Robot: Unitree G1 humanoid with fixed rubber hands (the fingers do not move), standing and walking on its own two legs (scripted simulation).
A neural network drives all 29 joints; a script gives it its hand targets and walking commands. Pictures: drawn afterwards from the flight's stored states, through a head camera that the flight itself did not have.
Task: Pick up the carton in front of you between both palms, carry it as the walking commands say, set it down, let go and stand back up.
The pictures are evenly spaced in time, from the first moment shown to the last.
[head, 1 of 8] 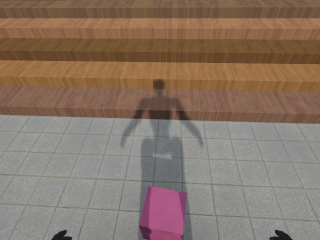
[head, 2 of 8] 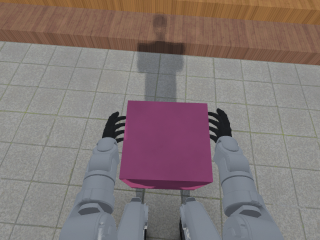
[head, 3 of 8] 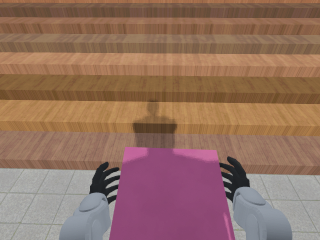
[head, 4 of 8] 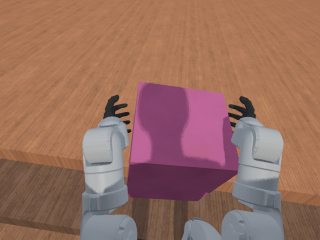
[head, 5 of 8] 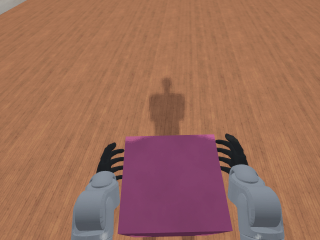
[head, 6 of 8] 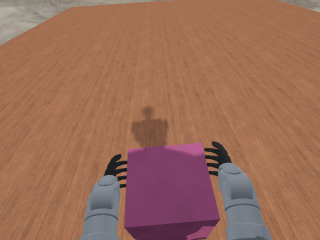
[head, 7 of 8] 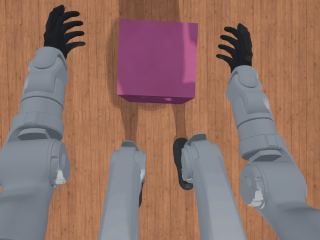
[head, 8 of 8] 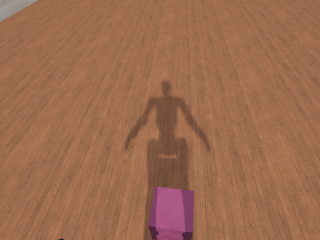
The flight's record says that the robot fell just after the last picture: no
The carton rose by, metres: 1.61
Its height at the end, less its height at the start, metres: +0.88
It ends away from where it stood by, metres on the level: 5.15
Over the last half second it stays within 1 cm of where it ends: yes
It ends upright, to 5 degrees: yes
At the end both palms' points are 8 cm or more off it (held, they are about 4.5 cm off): yes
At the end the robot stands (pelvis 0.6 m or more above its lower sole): yes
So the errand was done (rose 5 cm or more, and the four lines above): yes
